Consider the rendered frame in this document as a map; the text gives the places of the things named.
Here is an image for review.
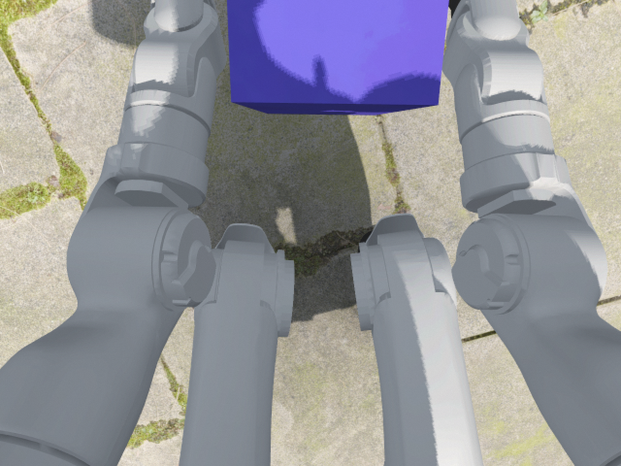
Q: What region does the right robot forearm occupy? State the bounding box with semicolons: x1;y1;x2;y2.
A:
442;0;597;234

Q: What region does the right robot shin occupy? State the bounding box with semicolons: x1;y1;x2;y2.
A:
365;214;457;310

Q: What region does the left robot upper arm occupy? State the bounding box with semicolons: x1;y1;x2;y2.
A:
0;206;216;466

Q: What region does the left robot forearm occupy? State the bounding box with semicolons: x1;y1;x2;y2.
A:
66;0;227;284

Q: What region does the carton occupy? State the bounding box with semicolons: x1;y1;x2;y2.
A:
227;0;449;116

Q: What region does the right robot thigh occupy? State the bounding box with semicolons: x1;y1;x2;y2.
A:
350;229;483;466

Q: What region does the right robot upper arm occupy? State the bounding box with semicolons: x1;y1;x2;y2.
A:
451;214;621;466

